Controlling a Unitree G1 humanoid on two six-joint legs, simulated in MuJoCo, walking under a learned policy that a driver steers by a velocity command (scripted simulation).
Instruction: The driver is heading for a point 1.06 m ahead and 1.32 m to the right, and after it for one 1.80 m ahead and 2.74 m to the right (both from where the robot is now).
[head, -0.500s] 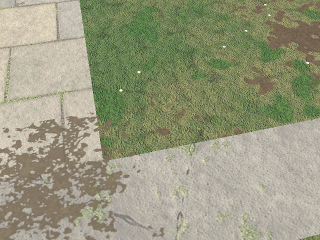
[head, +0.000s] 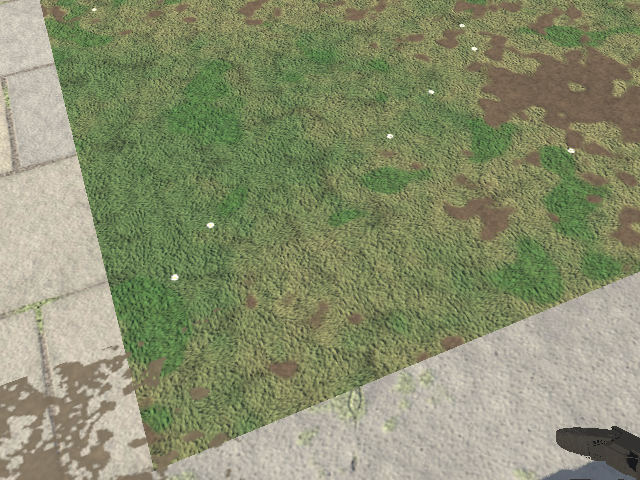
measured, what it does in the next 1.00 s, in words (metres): walks ahead, turning right: left foot, then right foot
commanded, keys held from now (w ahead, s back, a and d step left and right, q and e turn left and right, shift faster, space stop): w+e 1.00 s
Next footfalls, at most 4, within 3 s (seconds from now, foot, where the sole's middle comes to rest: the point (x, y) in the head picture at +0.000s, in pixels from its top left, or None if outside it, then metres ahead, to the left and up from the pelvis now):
0.04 left None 0.20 0.13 -0.77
0.56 right None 0.42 -0.18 -0.77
1.04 left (424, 353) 0.76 -0.12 -0.77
1.56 right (599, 364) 0.76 -0.51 -0.77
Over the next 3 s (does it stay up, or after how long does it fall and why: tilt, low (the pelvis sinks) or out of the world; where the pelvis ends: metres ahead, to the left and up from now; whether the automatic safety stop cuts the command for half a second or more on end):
stays up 0.92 -1.06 0.00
